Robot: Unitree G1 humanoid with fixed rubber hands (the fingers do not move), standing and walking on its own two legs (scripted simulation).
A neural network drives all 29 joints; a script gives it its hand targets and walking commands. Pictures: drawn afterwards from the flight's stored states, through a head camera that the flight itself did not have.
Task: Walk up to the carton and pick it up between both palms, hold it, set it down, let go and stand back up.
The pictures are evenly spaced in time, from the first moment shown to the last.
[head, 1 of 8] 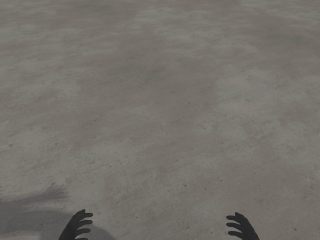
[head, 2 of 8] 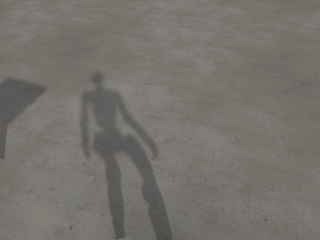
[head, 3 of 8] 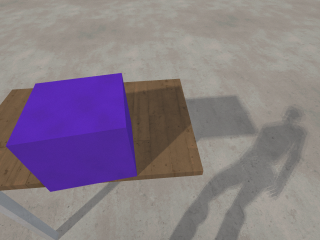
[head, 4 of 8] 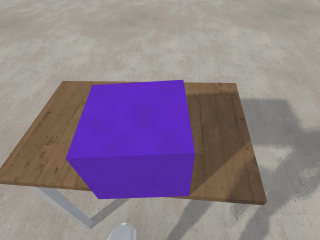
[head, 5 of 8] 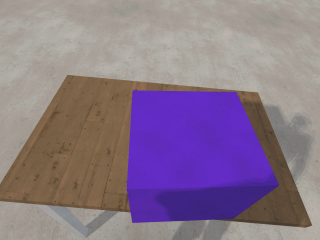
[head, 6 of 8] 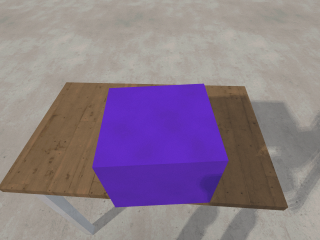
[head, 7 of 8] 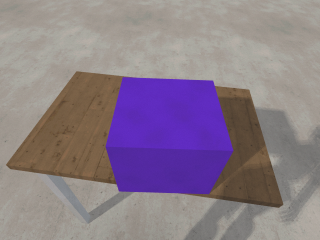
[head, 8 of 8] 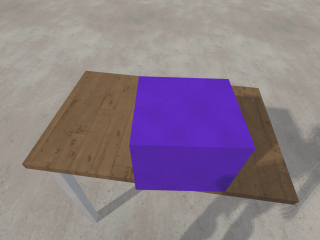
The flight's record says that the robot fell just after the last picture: no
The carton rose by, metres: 0.00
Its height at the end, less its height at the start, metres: +0.00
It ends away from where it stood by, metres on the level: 0.00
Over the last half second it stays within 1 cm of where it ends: yes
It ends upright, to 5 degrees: yes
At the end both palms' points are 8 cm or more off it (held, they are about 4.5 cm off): yes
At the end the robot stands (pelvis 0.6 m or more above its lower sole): yes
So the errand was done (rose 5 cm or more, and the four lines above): no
